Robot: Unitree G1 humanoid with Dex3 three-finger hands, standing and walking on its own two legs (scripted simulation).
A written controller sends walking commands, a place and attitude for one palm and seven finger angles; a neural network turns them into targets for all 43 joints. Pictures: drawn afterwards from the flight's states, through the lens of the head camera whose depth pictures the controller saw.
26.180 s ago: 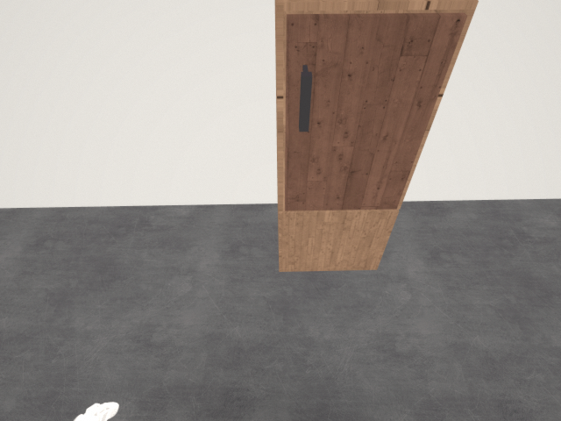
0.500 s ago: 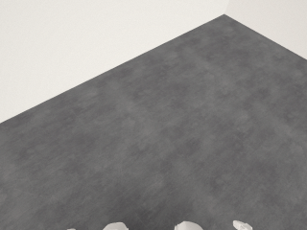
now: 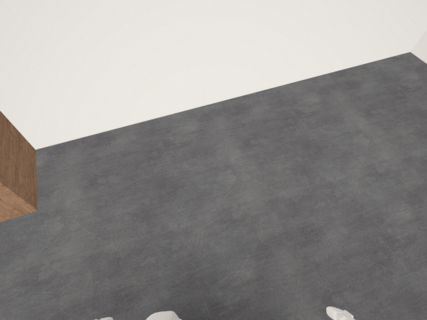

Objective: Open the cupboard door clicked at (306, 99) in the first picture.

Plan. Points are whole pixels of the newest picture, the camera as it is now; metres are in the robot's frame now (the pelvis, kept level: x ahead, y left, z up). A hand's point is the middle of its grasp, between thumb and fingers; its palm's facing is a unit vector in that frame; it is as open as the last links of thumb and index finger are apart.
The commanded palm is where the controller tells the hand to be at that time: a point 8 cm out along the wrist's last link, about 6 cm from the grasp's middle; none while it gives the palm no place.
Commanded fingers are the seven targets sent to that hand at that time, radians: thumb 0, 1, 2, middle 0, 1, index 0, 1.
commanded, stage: turn to face it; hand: left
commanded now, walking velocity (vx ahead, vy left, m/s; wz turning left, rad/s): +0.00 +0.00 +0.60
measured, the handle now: out of the picture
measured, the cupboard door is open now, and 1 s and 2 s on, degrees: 32 32 32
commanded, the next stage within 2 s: take the last steps up to it in 1.54 s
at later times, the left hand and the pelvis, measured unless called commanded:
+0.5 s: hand out of the picture +0.05 +0.19 -0.15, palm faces +0.29 -0.92 -0.26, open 7.4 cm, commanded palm none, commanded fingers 0.00 0.90 0.90 -0.20 -0.30 -0.20 -0.30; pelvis +0.02 -0.02 +0.00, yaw +18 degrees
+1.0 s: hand out of the picture +0.02 +0.23 -0.15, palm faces +0.57 -0.78 -0.28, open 7.4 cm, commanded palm none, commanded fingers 0.00 0.90 0.90 -0.20 -0.30 -0.20 -0.30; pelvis +0.05 -0.01 +0.00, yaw +36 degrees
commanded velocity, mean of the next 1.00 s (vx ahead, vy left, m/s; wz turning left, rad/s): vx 0.00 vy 0.00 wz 0.60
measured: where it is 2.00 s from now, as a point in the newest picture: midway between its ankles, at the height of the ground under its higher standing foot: outside the picture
